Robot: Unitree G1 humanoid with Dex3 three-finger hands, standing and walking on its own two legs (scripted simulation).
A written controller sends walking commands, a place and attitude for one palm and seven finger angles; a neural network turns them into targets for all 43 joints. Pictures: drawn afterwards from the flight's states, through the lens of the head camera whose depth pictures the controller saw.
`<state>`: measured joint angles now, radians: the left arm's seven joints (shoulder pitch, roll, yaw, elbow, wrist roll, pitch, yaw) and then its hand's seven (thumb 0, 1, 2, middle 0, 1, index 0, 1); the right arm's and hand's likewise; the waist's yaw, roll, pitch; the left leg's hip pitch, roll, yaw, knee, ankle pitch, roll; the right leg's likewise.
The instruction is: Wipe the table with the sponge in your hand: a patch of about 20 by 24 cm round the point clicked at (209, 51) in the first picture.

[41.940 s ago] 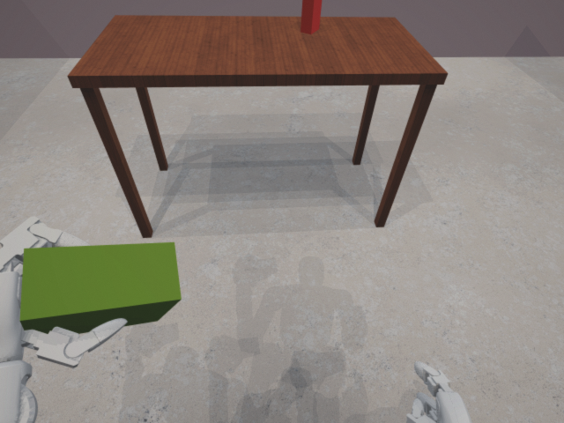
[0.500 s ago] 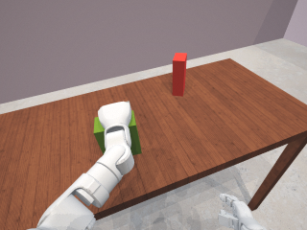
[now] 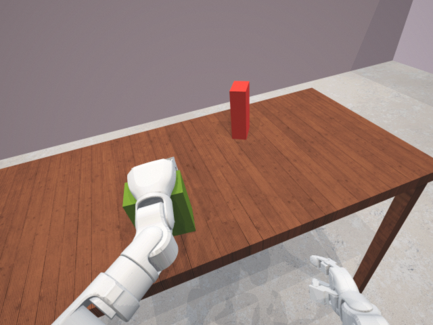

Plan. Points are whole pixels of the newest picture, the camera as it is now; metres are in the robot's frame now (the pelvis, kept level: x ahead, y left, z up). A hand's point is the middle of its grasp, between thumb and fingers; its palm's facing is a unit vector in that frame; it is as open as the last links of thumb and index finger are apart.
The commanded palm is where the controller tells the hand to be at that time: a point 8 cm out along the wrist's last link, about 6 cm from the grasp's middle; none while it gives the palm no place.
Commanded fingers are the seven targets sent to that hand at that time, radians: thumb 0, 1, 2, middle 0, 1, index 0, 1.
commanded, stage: wipe back along the third lane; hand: left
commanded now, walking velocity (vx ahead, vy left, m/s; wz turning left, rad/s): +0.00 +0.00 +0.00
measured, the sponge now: (164, 214) +0.34 +0.16 +0.04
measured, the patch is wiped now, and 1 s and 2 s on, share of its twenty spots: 1.00 1.00 1.00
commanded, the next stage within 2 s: slide back across to the middle lane in 0.02 s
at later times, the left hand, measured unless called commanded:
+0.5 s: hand (152, 204) +0.30 +0.16 +0.11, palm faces +0.13 -0.24 -0.96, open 10.3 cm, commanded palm +0.26 +0.17 +0.17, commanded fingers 0.00 0.10 1.30 -1.20 -1.60 -1.20 -1.60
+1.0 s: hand (125, 217) +0.27 +0.20 +0.11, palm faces +0.14 -0.24 -0.96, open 10.2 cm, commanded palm +0.24 +0.21 +0.16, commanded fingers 0.00 0.10 1.30 -1.20 -1.60 -1.20 -1.60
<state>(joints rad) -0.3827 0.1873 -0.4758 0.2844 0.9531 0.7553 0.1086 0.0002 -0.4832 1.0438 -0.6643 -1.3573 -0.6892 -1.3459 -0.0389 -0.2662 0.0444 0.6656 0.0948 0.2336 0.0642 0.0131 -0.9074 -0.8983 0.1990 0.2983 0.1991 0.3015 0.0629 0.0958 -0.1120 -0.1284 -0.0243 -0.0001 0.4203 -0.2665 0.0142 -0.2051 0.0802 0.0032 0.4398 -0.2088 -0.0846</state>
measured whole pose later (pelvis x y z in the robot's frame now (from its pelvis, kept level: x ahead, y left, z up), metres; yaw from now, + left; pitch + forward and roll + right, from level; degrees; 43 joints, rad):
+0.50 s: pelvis +0.00 -0.01 +0.00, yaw -1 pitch -3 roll +1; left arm -0.15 0.27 -0.36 -0.06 0.90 0.68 0.05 -0.01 -0.49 1.04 -0.67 -1.35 -0.69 -1.34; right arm -0.03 -0.26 0.04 0.65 0.08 0.21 0.04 0.01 -0.91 -0.90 0.20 0.30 0.20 0.30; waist 0.07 0.10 -0.08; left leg -0.09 -0.01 0.02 0.41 -0.28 0.01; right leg -0.17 0.10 0.02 0.43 -0.21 -0.10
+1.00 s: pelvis -0.01 +0.00 +0.00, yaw -1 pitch -4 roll +1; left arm -0.06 0.33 -0.28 -0.15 0.88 0.64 0.03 -0.02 -0.50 1.05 -0.69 -1.34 -0.71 -1.32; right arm -0.01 -0.27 0.05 0.64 0.08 0.19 0.00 0.01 -0.91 -0.90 0.20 0.30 0.20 0.30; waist 0.08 0.10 -0.06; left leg -0.09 -0.02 0.02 0.42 -0.26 0.02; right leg -0.17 0.08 0.02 0.43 -0.20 -0.08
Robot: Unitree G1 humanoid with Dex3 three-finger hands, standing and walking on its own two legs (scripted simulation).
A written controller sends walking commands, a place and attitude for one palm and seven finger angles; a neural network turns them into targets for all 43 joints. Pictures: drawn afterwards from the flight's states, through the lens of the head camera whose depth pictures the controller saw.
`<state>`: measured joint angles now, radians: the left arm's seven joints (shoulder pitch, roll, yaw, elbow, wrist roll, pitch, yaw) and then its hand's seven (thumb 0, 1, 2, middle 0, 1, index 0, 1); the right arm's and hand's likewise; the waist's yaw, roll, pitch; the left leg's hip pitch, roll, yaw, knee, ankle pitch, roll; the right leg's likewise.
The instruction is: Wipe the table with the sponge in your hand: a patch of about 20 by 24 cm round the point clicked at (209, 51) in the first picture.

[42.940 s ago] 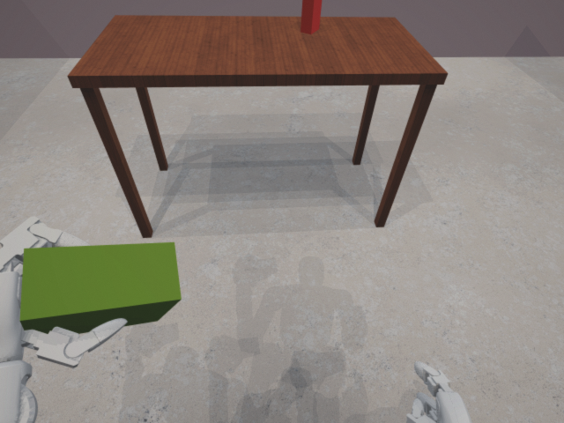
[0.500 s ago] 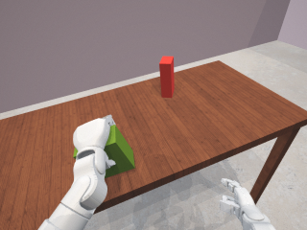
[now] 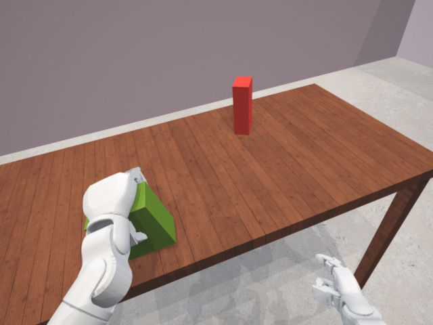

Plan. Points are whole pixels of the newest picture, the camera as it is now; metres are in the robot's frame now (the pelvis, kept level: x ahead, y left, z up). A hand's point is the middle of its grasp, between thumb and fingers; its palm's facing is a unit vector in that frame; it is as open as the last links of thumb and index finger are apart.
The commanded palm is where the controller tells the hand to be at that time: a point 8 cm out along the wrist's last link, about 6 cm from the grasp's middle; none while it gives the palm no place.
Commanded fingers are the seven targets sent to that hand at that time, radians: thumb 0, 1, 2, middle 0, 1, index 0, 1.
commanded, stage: wipe forward along the middle lane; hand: left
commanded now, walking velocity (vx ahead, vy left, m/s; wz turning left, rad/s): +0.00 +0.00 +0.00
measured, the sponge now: (140, 229) +0.28 +0.20 +0.05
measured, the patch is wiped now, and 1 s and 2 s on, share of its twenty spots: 1.00 1.00 1.00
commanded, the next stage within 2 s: slide back across to the first lane in 1.48 s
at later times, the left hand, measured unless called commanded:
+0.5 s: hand (128, 192) +0.33 +0.23 +0.10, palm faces +0.03 -0.07 -1.00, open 10.2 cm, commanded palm +0.31 +0.24 +0.14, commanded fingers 0.00 0.10 1.30 -1.20 -1.60 -1.20 -1.60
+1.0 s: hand (126, 173) +0.38 +0.26 +0.10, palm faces -0.05 -0.03 -1.00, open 10.2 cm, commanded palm +0.36 +0.26 +0.14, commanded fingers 0.00 0.10 1.30 -1.20 -1.60 -1.20 -1.60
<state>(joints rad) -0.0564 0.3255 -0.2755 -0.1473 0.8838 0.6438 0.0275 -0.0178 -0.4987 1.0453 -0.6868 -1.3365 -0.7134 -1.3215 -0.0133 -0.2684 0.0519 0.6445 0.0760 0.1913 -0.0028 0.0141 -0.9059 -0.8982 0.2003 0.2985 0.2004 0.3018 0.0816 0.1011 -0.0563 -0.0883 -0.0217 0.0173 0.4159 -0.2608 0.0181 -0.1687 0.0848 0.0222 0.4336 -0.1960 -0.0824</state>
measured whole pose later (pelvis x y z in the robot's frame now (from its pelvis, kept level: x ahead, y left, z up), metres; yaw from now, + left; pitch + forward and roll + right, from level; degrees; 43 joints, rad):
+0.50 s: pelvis +0.00 -0.01 +0.00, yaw +1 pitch -1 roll +1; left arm -0.34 0.34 -0.25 0.28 0.96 0.60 0.01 -0.02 -0.51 1.05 -0.71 -1.32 -0.73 -1.30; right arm 0.04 -0.29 0.05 0.69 0.08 0.14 -0.04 0.01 -0.91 -0.90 0.20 0.30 0.20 0.30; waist 0.05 0.09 -0.08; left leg -0.16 -0.02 0.00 0.42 -0.26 0.01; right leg -0.24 0.08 0.01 0.44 -0.20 -0.09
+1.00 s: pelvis +0.00 -0.01 +0.00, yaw +1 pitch +3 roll +1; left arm -0.59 0.42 -0.17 0.64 0.96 0.43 0.01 0.00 -0.51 1.05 -0.71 -1.32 -0.73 -1.31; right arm 0.11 -0.29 0.04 0.71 0.09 0.12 -0.08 0.01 -0.91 -0.90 0.20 0.30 0.20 0.30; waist 0.02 0.07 -0.07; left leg -0.25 -0.02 -0.01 0.44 -0.25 0.00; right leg -0.31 0.09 -0.01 0.44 -0.18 -0.09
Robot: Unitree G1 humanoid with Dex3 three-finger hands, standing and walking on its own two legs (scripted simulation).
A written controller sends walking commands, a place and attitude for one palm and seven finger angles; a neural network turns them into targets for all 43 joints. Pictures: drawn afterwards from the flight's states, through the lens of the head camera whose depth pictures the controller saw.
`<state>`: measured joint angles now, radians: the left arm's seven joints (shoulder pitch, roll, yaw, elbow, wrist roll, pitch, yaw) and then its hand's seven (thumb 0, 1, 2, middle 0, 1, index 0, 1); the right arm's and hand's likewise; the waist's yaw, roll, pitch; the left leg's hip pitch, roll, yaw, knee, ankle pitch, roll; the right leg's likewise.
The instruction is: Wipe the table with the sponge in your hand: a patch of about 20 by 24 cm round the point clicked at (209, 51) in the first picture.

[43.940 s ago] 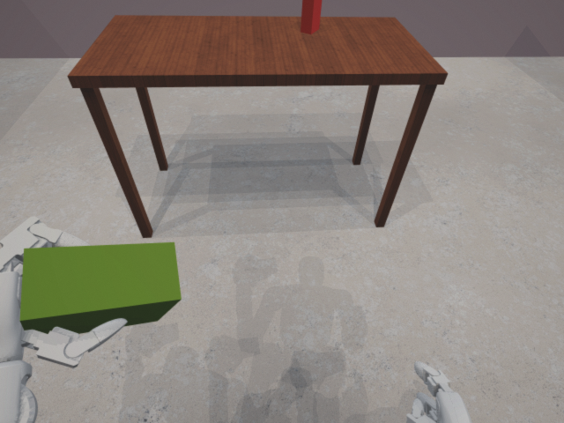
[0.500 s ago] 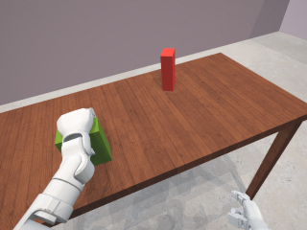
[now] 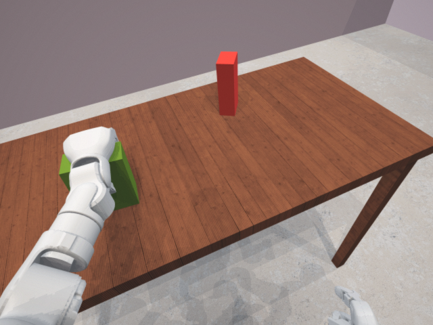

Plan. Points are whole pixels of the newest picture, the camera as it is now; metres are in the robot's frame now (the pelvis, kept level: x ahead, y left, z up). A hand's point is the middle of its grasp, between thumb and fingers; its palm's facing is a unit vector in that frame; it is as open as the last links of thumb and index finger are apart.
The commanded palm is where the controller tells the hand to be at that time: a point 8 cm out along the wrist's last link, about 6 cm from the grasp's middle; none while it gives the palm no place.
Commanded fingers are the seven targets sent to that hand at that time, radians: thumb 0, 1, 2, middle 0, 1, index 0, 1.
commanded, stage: wipe forward along the middle lane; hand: left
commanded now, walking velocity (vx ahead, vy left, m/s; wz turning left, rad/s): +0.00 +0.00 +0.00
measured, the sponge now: (106, 187) +0.38 +0.27 +0.05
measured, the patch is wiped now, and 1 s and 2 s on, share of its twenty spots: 1.00 1.00 1.00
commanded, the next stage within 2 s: slide back across to the first lane in 0.48 s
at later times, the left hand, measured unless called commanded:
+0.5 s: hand (95, 152) +0.43 +0.29 +0.10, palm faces -0.07 -0.02 -1.00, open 10.2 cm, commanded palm +0.41 +0.29 +0.14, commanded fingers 0.00 0.10 1.30 -1.20 -1.60 -1.20 -1.60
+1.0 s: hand (70, 151) +0.43 +0.34 +0.11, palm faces -0.02 -0.05 -1.00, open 10.2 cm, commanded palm +0.40 +0.34 +0.17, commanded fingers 0.00 0.10 1.30 -1.20 -1.60 -1.20 -1.60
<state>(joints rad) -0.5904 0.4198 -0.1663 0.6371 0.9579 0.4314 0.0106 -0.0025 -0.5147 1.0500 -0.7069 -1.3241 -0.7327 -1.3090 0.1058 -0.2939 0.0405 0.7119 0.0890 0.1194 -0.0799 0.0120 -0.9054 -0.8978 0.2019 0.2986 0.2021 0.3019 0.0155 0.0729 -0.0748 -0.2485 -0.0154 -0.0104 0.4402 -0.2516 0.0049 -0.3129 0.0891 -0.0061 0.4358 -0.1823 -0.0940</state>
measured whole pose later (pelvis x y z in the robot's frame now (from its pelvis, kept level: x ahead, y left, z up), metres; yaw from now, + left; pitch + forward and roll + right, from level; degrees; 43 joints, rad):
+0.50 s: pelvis +0.00 +0.02 +0.00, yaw +0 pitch +7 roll +0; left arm -0.76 0.45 -0.12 0.88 0.98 0.33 0.05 0.00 -0.52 1.05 -0.71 -1.32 -0.73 -1.31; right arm 0.14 -0.29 0.03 0.72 0.09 0.11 -0.08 0.01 -0.91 -0.90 0.20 0.30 0.20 0.30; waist -0.02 0.05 -0.09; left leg -0.31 -0.03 -0.01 0.44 -0.25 0.03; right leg -0.36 0.07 0.00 0.41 -0.17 -0.07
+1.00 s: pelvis +0.03 +0.05 +0.00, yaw +0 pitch +6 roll -1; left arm -0.62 0.49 -0.07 0.70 0.97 0.34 0.04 0.00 -0.51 1.05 -0.70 -1.34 -0.72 -1.33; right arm 0.16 -0.29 0.02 0.71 0.09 0.13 -0.05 0.01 -0.91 -0.90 0.20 0.30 0.20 0.30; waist 0.00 0.07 -0.09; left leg -0.23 -0.06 0.00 0.40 -0.27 0.07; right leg -0.28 0.05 0.01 0.37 -0.19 -0.03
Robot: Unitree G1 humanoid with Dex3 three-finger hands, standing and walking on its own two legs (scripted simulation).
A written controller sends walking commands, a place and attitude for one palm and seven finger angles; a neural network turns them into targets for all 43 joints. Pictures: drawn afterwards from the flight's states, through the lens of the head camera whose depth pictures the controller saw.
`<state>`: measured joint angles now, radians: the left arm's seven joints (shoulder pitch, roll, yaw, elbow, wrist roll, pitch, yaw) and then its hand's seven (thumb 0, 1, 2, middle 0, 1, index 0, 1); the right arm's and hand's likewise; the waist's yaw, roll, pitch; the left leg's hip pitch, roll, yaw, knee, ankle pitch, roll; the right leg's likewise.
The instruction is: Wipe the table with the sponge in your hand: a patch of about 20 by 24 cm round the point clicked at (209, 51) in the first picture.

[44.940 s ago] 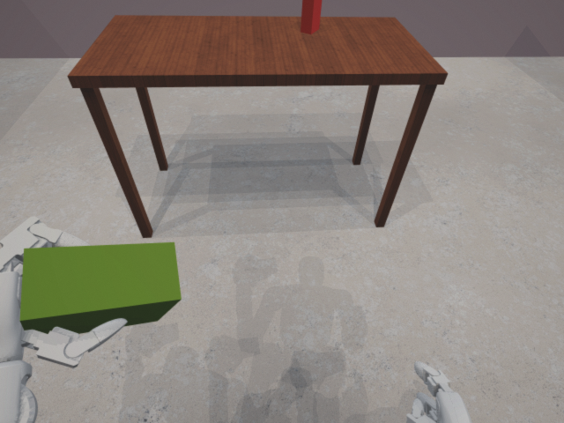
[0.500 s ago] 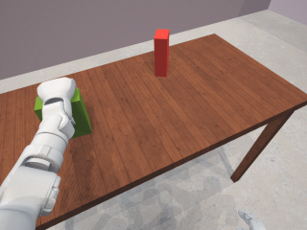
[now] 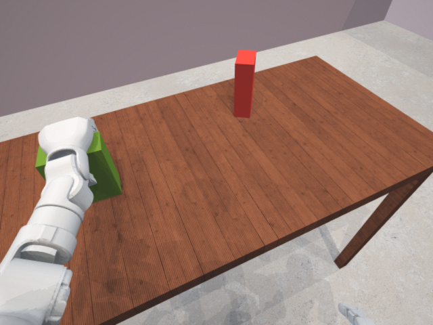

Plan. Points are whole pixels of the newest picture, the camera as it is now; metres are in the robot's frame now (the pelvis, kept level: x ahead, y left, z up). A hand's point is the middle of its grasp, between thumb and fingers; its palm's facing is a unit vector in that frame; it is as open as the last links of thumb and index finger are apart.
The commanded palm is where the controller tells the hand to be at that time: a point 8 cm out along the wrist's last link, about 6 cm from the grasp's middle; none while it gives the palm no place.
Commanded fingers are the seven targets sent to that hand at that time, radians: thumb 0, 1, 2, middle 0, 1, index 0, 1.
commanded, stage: slide back across to the first lane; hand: left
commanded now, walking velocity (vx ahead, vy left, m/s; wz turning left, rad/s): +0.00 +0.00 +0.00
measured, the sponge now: (87, 178) +0.39 +0.30 +0.04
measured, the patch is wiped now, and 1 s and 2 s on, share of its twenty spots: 1.00 1.00 1.00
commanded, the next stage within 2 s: wipe back along the first lane in 0.22 s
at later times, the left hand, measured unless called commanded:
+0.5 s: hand (59, 170) +0.37 +0.32 +0.10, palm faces -0.04 -0.04 -1.00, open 10.2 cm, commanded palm +0.33 +0.31 +0.15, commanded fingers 0.00 0.10 1.30 -1.20 -1.60 -1.20 -1.60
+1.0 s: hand (59, 193) +0.31 +0.30 +0.10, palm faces +0.02 -0.05 -1.00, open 10.3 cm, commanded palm +0.27 +0.29 +0.14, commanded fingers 0.00 0.10 1.30 -1.20 -1.60 -1.20 -1.60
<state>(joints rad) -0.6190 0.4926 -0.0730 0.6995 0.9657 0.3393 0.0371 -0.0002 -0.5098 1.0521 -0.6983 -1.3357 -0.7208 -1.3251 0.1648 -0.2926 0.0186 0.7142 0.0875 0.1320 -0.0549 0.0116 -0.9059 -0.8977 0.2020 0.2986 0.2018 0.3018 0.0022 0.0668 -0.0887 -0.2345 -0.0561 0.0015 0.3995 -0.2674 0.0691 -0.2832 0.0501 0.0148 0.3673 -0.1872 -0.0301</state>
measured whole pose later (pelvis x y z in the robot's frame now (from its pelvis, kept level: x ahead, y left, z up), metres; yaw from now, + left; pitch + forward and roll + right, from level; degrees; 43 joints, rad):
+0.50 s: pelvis +0.00 +0.01 +0.00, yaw +2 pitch +5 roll -1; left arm -0.51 0.51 -0.08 0.53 0.97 0.32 -0.02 0.00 -0.51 1.05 -0.69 -1.34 -0.71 -1.33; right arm 0.11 -0.27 0.04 0.68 0.07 0.14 -0.04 0.01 -0.90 -0.90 0.20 0.30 0.20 0.30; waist 0.05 0.07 -0.07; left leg -0.21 -0.07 -0.03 0.40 -0.27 0.08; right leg -0.24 0.03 -0.01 0.35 -0.19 -0.02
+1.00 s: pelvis -0.01 +0.00 +0.00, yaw +1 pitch +2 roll -1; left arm -0.28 0.49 -0.08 0.28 0.93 0.39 0.01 0.00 -0.49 1.05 -0.67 -1.35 -0.70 -1.35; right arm 0.08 -0.30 0.03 0.66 0.08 0.14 -0.03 0.01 -0.91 -0.90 0.20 0.30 0.20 0.30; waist 0.06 0.09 -0.07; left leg -0.17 -0.06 -0.01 0.40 -0.27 0.07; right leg -0.22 0.04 0.00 0.37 -0.19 -0.03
